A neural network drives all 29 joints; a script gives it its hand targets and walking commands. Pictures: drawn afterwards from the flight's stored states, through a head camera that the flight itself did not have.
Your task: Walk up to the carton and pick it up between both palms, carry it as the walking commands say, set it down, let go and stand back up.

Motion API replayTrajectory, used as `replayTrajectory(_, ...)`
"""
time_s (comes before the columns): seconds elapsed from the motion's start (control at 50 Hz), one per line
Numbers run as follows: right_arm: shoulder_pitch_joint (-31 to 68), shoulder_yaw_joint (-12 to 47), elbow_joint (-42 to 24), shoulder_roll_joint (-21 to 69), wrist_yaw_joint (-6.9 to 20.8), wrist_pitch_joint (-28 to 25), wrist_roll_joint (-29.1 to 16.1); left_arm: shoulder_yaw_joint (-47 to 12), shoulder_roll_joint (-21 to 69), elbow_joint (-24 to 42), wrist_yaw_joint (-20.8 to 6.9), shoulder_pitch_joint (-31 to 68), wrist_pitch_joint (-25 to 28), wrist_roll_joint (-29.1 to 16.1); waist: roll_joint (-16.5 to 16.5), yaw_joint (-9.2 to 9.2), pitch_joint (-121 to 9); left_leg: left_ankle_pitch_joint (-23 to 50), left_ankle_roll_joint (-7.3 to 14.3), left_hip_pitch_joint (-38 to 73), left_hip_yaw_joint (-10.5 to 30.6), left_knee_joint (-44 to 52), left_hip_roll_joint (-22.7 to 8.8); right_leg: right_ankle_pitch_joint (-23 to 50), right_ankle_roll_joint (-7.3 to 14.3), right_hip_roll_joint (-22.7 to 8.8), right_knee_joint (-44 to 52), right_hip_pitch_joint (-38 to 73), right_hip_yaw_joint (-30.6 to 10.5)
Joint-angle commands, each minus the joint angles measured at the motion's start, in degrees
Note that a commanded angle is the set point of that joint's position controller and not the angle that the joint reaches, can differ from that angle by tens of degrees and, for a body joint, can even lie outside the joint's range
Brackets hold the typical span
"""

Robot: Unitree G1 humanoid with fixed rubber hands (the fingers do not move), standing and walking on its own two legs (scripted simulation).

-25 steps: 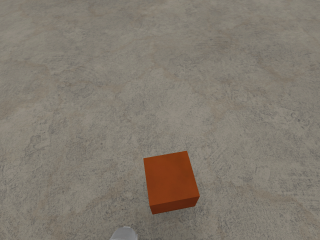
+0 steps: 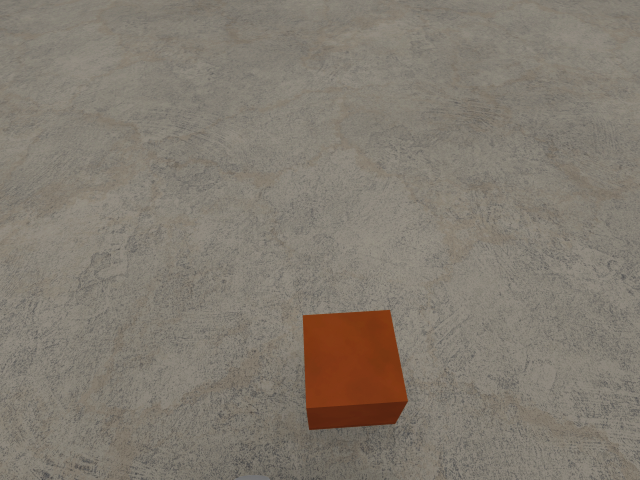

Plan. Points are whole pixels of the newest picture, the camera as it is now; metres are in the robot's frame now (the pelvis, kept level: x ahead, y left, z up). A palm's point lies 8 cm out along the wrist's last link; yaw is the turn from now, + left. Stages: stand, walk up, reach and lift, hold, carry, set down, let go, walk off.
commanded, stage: walk up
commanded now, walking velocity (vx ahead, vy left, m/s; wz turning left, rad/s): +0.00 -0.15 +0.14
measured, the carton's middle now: (349, 370) +0.49 -0.06 -0.65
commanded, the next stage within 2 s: none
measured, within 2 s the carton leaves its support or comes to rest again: neither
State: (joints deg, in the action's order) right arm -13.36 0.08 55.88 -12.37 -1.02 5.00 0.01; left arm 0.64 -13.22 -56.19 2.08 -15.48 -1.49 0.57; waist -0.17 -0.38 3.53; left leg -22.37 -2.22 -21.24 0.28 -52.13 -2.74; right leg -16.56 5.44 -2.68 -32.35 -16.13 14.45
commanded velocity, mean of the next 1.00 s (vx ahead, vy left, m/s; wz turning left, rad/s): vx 0.00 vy -0.10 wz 0.00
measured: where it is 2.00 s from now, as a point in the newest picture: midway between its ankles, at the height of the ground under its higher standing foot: outside the picture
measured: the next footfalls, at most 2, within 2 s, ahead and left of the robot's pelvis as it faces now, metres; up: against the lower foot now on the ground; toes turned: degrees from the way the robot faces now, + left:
left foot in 0.08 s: +0.01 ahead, +0.13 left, +0.00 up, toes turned +5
right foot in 0.54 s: +0.04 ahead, -0.16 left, +0.00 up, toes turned -2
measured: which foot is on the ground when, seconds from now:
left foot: up 0.00-0.06, down 0.08-0.54, up 0.56-0.88, down 0.90-1.00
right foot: down 0.00-0.08, up 0.10-0.52, down 0.54-1.00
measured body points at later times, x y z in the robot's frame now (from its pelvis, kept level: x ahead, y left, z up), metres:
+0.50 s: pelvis -0.01 -0.02 +0.00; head +0.03 +0.00 +0.45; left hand +0.02 +0.24 -0.16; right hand +0.00 -0.27 -0.14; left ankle -0.03 +0.13 -0.73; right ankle -0.01 -0.16 -0.70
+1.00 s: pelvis -0.03 -0.04 +0.00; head +0.00 -0.03 +0.45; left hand +0.01 +0.22 -0.15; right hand +0.02 -0.28 -0.14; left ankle -0.06 +0.10 -0.73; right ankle +0.00 -0.16 -0.73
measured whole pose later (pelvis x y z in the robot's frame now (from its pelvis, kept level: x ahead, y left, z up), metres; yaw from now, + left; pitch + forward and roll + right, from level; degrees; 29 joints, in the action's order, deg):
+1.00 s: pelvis -0.03 -0.04 +0.00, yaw +0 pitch +0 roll +0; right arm -13.7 0.1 56.3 -11.5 -1.7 2.0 0.0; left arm 0.7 -12.9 -56.8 1.2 -14.2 -0.6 0.6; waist 1.1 -0.4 2.5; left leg -18.2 -2.0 -10.8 -0.9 -29.1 -2.2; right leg -13.5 0.6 -1.6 -30.4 -16.9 1.9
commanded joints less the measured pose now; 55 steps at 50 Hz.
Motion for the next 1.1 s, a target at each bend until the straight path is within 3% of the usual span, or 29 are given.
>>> replayTrajectory(0.0, -7.1, -2.2, 0.2, -2.7, -2.0, -3.4, 1.1, 2.6, -7.5, 1.9, -0.3, 0.8, -1.6, 0.5, 7.3, 2.36, -4.9, 5.1, 1.0, 8.4, -6.7, 22.3, 1.0, 8.8, 0.7, -10.8, 7.0, 2.3, -10.1)
replayTrajectory(0.02, -11.0, -2.7, 1.6, -4.4, -2.4, -4.1, 1.4, 2.3, -5.6, 2.0, -0.5, 0.9, -1.8, 0.2, 1.5, 3.87, -4.1, 9.7, 2.5, 13.5, -1.8, 29.0, -3.0, 8.2, -1.3, -8.1, -0.3, -3.2, -7.8)
replayTrajectory(0.04, -12.9, -4.3, 1.7, -11.9, -3.2, -4.3, 2.3, 1.3, -2.0, 4.0, -0.8, -0.5, -1.8, 0.3, -17.2, 3.76, -2.6, 22.3, 6.9, 17.0, 22.7, 34.2, -20.9, -9.1, -5.1, -0.4, -11.8, -17.2, -5.1)
replayTrajectory(0.06, -11.3, -5.3, 0.8, -14.9, -3.4, -4.2, 2.5, 2.4, -3.1, 5.2, -0.9, 0.8, -3.0, 0.6, -14.9, 2.0, -0.5, 25.6, 12.7, 11.2, 30.5, 36.5, -28.4, -16.9, -6.3, 0.3, -21.3, -19.6, -12.6)
replayTrajectory(0.08, -9.3, -4.3, 0.7, -13.5, -3.4, -4.4, 2.3, 2.6, -3.7, 4.6, -1.1, 0.2, -3.5, 0.6, -9.6, 0.43, -0.1, 27.0, 11.8, 9.4, 25.4, 35.7, -26.2, -15.4, -6.6, -0.4, -26.5, -18.6, -16.2)
replayTrajectory(0.1, -7.5, -4.0, 0.1, -11.8, -3.4, -4.6, 1.9, 3.3, -4.9, 4.5, -1.4, 2.3, -3.8, 0.5, -7.8, 0.85, 1.5, 25.0, 11.7, 7.7, 21.0, 35.9, -23.4, -12.0, -7.0, -0.5, -29.3, -17.5, -16.4)
replayTrajectory(0.14, -5.9, -3.6, 0.3, -10.0, -3.2, -5.2, 1.7, 3.6, -5.3, 3.0, -2.2, 2.1, -3.6, 0.7, -5.5, 0.5, 0.4, 20.3, 8.6, 11.1, 15.8, 36.4, -18.3, -4.3, -7.2, -0.4, -31.7, -18.8, -16.1)
replayTrajectory(0.16, -7.2, -3.7, 0.5, -9.9, -2.9, -5.4, 1.5, 3.4, -5.0, 2.4, -2.5, 0.9, -3.5, 0.8, -6.8, 0.44, -0.3, 21.7, 7.3, 12.6, 13.6, 35.5, -17.0, -2.7, -7.5, -0.2, -31.5, -18.5, -16.0)
replayTrajectory(0.18, -7.6, -3.9, 0.1, -10.0, -3.0, -5.3, 1.2, 3.5, -5.1, 2.3, -2.5, 0.8, -3.7, 0.7, -7.1, 0.2, 0.8, 29.8, 7.3, 12.0, 13.1, 34.3, -17.2, -2.9, -8.1, 0.4, -31.7, -18.0, -15.7)
replayTrajectory(0.2, -7.7, -3.7, 0.0, -9.5, -2.8, -5.5, 1.3, 3.3, -4.7, 1.9, -2.4, 0.3, -4.0, 0.6, -8.4, 0.08, 0.4, 32.2, 7.3, 11.3, 11.4, 33.9, -16.6, -2.5, -8.3, 0.4, -31.9, -16.6, -15.6)
replayTrajectory(0.3, -9.0, -4.1, -0.6, -9.8, -2.5, -5.6, 1.3, 2.4, -4.1, 2.8, -2.4, 1.3, -4.3, 0.0, -11.2, 0.99, -0.1, 31.6, 7.7, 12.6, 9.8, 33.5, -15.8, -3.1, -9.2, 0.9, -24.3, -15.3, -13.7)
replayTrajectory(0.38, -8.4, -4.7, -1.3, -10.1, -2.8, -4.8, 2.0, 1.7, -3.6, 4.2, -2.4, 4.0, -3.5, -0.4, -12.7, 2.24, -0.7, 30.8, 10.7, 12.3, 10.0, 33.0, -17.3, -7.1, -9.3, 0.0, -12.7, -12.1, -12.1)
replayTrajectory(0.42, -6.2, -5.2, -2.2, -10.7, -2.7, -4.3, 2.2, 1.2, -3.3, 4.3, -2.4, 2.7, -2.5, -0.7, -13.5, 1.44, -2.1, 32.5, 10.8, 10.3, 9.9, 31.3, -17.1, -8.4, -8.3, 0.6, -4.7, -5.7, -11.4)
replayTrajectory(0.44, -4.7, -5.3, -2.4, -10.8, -2.5, -4.0, 2.2, 1.0, -2.9, 3.4, -2.2, 0.4, -1.9, -0.8, -13.9, 0.06, -3.5, 32.8, 10.0, 9.1, 8.7, 29.1, -16.0, -4.6, -7.8, 1.5, 1.6, -1.2, -10.2)
replayTrajectory(0.46, -3.7, -5.4, -2.6, -10.5, -2.4, -3.8, 1.9, 0.9, -3.2, 1.7, -2.0, -3.4, -1.3, -0.8, -11.6, -1.69, -5.5, 29.9, 8.7, 7.8, 7.3, 26.0, -14.3, 1.6, -7.3, 1.7, 9.6, 4.8, -9.4)
replayTrajectory(0.48, -6.4, -4.4, -2.4, -7.1, -2.0, -3.8, 1.7, 1.5, -5.5, 0.8, -1.7, -6.2, -0.2, -0.5, -4.0, -2.33, -8.9, 19.6, 6.6, 3.9, 4.4, 19.3, -10.2, 9.2, -6.2, -2.7, 13.2, 12.3, -12.1)
replayTrajectory(0.5, -7.7, -3.0, -3.6, -2.6, -1.8, -3.8, 1.5, 3.2, -11.1, 0.3, -1.5, -8.6, 0.6, 0.3, 16.7, -3.18, -10.5, -4.3, 2.9, -5.7, -1.9, 6.8, -0.4, 19.2, -3.0, -16.2, 16.1, 15.7, -29.5)
replayTrajectory(0.52, -5.6, -3.1, -4.5, -3.3, -2.1, -2.9, 1.2, 3.6, -13.3, 0.0, -1.7, -9.3, 0.4, 0.4, 19.2, -3.5, -8.0, -14.5, 3.1, -8.4, -0.3, -0.7, 1.9, 11.8, 1.5, -19.4, 18.6, 11.2, -35.0)
replayTrajectory(0.56, -1.5, -3.8, -5.0, -3.8, -2.0, -2.6, 1.5, 2.2, -9.8, 1.1, -1.0, -3.0, 0.4, 0.3, 14.4, -0.91, -2.9, -10.8, 2.1, -6.6, 1.7, -8.2, 1.6, 23.5, 3.7, -14.6, 16.1, 3.5, -27.4)
replayTrajectory(0.6, -4.7, -3.8, -1.8, -3.0, -0.9, -3.1, 1.4, 0.9, -6.0, 1.5, -0.2, -1.1, 2.0, -0.1, 4.4, 0.65, -5.8, -4.3, 0.9, -5.1, 2.9, -3.5, 0.5, 32.9, 1.0, -13.0, 13.8, 8.9, -24.1)
replayTrajectory(0.62, -6.8, -3.1, -0.1, -2.7, -0.6, -3.1, 1.2, 0.8, -6.3, 1.8, -0.3, -1.6, 2.8, 0.0, 2.4, 0.77, -8.8, -4.0, 0.6, -2.4, 4.0, 0.3, 0.8, 38.3, -0.3, -13.9, 12.7, 11.8, -24.5)
replayTrajectory(0.68, -5.5, -2.9, 0.5, -2.1, -0.5, -2.4, 0.8, 1.1, -6.6, 0.9, 0.0, -2.5, 3.0, 0.4, 8.2, -0.33, -8.8, -4.5, 0.4, 0.9, 2.6, 8.0, 1.9, 36.9, 0.7, -13.2, 12.7, 12.0, -25.0)
replayTrajectory(0.74, -2.8, -2.7, -0.2, -2.3, -0.7, -2.2, 0.6, 1.1, -6.5, 0.8, 0.0, -2.0, 2.2, 0.7, 9.9, -0.97, -5.7, -3.6, 0.1, 3.3, 0.6, 15.0, 3.0, 28.4, 1.6, -11.8, 14.5, 8.9, -25.6)
replayTrajectory(0.78, -3.0, -2.3, 0.2, -2.1, -0.9, -2.7, 0.4, 1.3, -6.6, 0.8, 0.0, -1.4, 1.8, 0.5, 8.2, -0.46, -5.3, 0.8, 0.0, 6.0, -0.6, 22.2, 3.6, 26.1, 1.0, -10.7, 13.7, 9.1, -25.1)
replayTrajectory(0.82, -5.6, -1.8, 1.5, -2.1, -1.0, -3.7, 0.7, 1.5, -6.4, 1.0, -0.2, -0.1, 1.4, -0.1, 7.1, 1.13, -6.7, 10.4, 0.2, 12.1, -1.9, 31.6, 3.6, 22.3, -0.8, -8.8, 11.3, 8.2, -23.5)
replayTrajectory(0.88, -5.1, -1.9, 1.5, -5.6, -1.0, -4.7, 1.1, 0.5, -2.6, 2.3, -0.6, 0.4, 1.4, -0.3, -2.2, 0.17, -5.1, 20.0, 2.7, 14.1, 5.7, 34.6, -4.7, 12.2, -3.7, -2.4, 8.0, 2.6, -17.8)
replayTrajectory(0.92, -2.2, -1.6, 0.9, -6.1, -0.6, -4.8, 1.0, 0.9, -2.9, 1.6, -0.7, -1.1, 1.1, -0.1, -5.7, -1.45, -2.9, 16.5, 4.1, 9.3, 6.6, 35.7, -6.3, 7.7, -4.3, -1.4, 9.4, 5.7, -15.3)
replayTrajectory(1.0, -1.8, -1.3, 0.7, -5.1, -0.7, -5.1, 0.8, 1.2, -4.1, 1.0, -0.8, -2.3, 1.2, 0.3, -4.1, -1.55, -3.1, 10.8, 3.8, 8.2, 4.4, 35.1, -3.8, 11.0, -4.1, -2.7, 9.8, 7.8, -16.4)
replayTrajectory(1.08, -3.0, -1.1, 0.8, -4.4, -0.7, -5.0, 0.7, 1.1, -3.8, 1.0, -0.7, -2.1, 1.2, 0.4, -2.1, -1.08, -1.5, 9.2, 3.5, 8.6, 3.8, 34.2, -3.0, 9.0, -4.1, -3.2, 11.4, 5.4, -17.7)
